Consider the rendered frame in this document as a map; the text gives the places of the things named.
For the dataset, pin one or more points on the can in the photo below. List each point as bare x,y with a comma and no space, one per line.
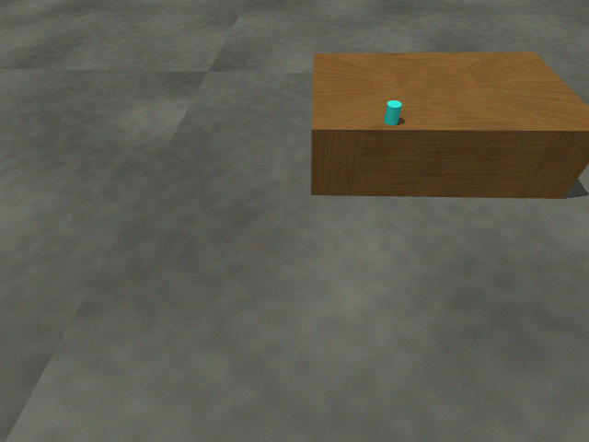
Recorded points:
392,112

